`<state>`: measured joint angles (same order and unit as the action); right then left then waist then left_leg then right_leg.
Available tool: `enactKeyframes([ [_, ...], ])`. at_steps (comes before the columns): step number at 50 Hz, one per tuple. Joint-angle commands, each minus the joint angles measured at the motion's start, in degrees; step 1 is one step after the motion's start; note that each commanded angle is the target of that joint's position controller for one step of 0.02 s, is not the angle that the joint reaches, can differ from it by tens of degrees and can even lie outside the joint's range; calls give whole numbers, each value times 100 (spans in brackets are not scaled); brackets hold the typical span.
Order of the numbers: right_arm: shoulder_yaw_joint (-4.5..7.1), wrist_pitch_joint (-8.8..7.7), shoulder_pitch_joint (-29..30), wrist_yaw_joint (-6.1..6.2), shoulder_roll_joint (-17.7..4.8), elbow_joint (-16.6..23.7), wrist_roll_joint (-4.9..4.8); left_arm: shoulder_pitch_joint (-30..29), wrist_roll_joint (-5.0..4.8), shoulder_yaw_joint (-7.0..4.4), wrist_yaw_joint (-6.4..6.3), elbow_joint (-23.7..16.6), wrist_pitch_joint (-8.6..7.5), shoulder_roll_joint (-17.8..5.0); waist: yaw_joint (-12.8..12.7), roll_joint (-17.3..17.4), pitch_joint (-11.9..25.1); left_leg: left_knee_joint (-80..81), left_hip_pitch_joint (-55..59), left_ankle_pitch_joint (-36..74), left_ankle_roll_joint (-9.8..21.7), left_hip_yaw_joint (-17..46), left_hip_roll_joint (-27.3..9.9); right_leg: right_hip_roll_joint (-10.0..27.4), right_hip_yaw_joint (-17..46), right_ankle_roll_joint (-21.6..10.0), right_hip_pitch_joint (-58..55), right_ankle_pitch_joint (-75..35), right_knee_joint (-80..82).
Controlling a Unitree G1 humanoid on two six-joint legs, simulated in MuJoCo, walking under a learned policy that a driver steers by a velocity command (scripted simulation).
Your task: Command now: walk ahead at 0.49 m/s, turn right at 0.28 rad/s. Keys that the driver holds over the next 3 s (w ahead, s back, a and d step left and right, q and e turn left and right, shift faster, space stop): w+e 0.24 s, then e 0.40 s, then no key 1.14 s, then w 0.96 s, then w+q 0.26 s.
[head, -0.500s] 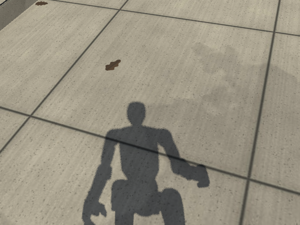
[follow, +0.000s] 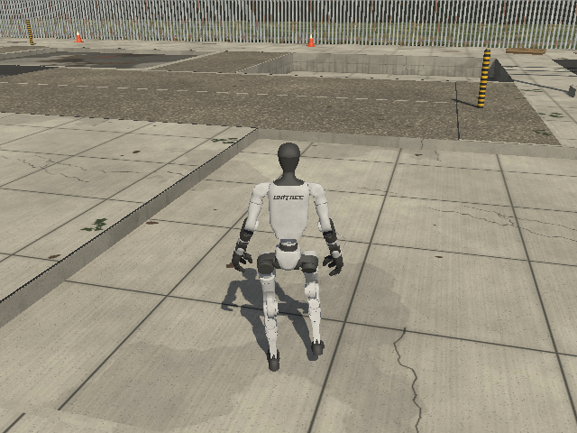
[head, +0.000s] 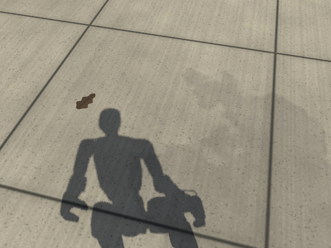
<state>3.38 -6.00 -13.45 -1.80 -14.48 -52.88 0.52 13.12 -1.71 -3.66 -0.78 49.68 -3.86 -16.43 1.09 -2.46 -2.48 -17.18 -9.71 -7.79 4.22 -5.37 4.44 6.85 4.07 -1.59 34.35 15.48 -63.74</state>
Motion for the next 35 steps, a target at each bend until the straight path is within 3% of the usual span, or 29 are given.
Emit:
enactKeyframes([
  [1, 133, -152, 378, 84, -718, 288, 38, 291, 49, -73, -19, -268, 75, -273, -222, 573, -42, 1263, -354, 586, 925, 897, -1695, 256, 269, 137, 270, -851, 466],
  [4, 131, -127, 292, 160, -836, 246, 14, -225, 69, -31, 80, -445, 1, -205, -58, 470, -74, 1234, -191, 967, 693, 266, -1494, 118, 23, 125, 161, -1961, 1687],
  [6, 139, -102, 77, 190, -931, 186, -21, -689, 74, 30, 151, -612, -18, -107, 152, 403, -135, 1240, 43, 968, 629, 64, -1548, 29, -229, 98, 83, -2282, 2248],
  [9, 174, 16, -280, 211, -1053, 53, -85, -1169, 56, 67, 262, -921, -8, -128, 331, 359, -252, 982, 921, 1122, 554, -50, -1827, -32, -317, -18, 458, -2007, 2707],
  [11, 208, 133, -362, 227, -1128, 24, -130, -1319, 63, 53, 345, -1131, 7, -203, 298, 414, -268, 624, 1449, 1653, 454, -114, -2018, -126, -451, -161, 612, -1415, 2853],
  [13, 256, 251, -160, 277, -1285, 116, -142, -1023, 91, -45, 405, -1221, 30, -414, 18, 620, -15, -231, 1647, 3653, 283, -310, -2028, -463, -787, -353, 39, -752, 2916],
  [14, 268, 334, -57, 323, -1317, 180, -126, -371, 113, -169, 415, -1106, 33, -623, -339, 676, 371, -1202, 1571, 4625, 155, -430, -1898, -754, -972, -470, -757, -716, 3042],
  [15, 226, 377, -44, 371, -1222, 255, -121, 534, 120, -355, 362, -898, 25, -958, -774, 490, 863, -2549, 1034, 4486, -103, -582, -1588, -964, -907, -657, -2063, -1459, 3436],
  [16, 90, 307, -296, 370, -872, 454, 78, 1096, 147, -507, 222, -845, 73, -1565, -758, -587, 1579, -4534, -552, 1656, -451, -637, -1137, 197, 708, -1084, -3878, -3473, 3188],
  [17, -102, 129, -793, 249, -391, 630, 95, 716, 208, -481, 236, -1118, 55, -1791, -240, -1604, 2613, -6530, -2561, -2887, -769, 266, 109, 1598, 3754, -2429, -5567, -4140, 3837],
  [18, 52, -8, -371, 165, -1066, 564, -57, 749, 197, -374, 267, -1242, 81, -1326, -652, -511, 2903, -6763, -2791, -2786, -625, 1215, -310, 1388, 3281, -2208, -5527, -4311, 3915],
  [19, 50, -45, 97, 155, -1057, 764, -205, 452, 173, -300, 254, -1287, 76, -1065, -597, -265, 2162, -6518, -3020, -2395, -516, 1108, -549, 1142, 2333, -1949, -4873, -4428, 3861],
  [20, 38, -19, 245, 221, -947, 761, -144, 183, 103, -280, 240, -1292, 78, -947, -395, 356, 1407, -6015, -3043, -2040, -545, 989, -774, 816, 1738, -1679, -3954, -4334, 3983],
  [21, 81, 57, 302, 290, -1003, 768, -72, -46, 86, -243, 196, -1346, 100, -803, -241, 353, 1090, -5593, -2846, -1811, -571, 965, -923, 630, 1451, -1552, -3280, -4125, 4151],
  [22, 101, 158, 240, 309, -1014, 798, -61, -177, 175, -226, 173, -1421, 125, -797, -67, 207, 952, -5451, -2470, -1674, -596, 976, -948, 514, 1348, -1524, -2705, -4147, 4317],
  [23, 103, 234, 128, 327, -954, 821, -33, -234, 216, -246, 165, -1466, 129, -843, 28, 129, 934, -5262, -2304, -1577, -658, 950, -898, 450, 1295, -1552, -2415, -4292, 4400],
  [26, 68, 335, 95, 389, -780, 894, 21, -211, 175, -304, 81, -1503, 147, -994, 110, -10, 1046, -4483, -2283, -1159, -867, 919, -746, 285, 1048, -1522, -2186, -4608, 4380],
  [30, 50, 400, 579, 388, -748, 1070, 6, -182, 94, -316, -74, -1553, 335, -1026, -32, -204, 1141, -3450, -2251, -398, -1007, 1004, -588, 84, 1135, -1237, -2190, -3589, 4240],
  [35, 57, 398, 962, 316, -782, 1205, -44, -113, 162, -266, -138, -1559, 480, -918, -220, -488, 963, -2516, -2017, -337, -966, 1059, -478, 114, 1524, -1086, -2299, -2617, 4023],
])
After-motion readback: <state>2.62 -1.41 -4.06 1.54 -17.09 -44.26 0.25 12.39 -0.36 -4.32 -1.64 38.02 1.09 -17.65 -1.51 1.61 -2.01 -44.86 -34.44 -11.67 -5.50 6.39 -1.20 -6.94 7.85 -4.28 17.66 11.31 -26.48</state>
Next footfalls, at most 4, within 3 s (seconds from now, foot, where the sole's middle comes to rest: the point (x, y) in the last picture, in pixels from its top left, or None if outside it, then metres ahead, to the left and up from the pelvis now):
0.30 right None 0.35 -0.17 -0.78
0.80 left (171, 243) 0.50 0.00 -0.78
1.12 right None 0.34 -0.22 -0.78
2.50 right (257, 188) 0.74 -0.39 -0.78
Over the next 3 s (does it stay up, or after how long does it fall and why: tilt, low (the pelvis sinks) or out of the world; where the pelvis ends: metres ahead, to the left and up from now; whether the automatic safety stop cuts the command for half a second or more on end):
stays up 0.88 -0.33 -0.01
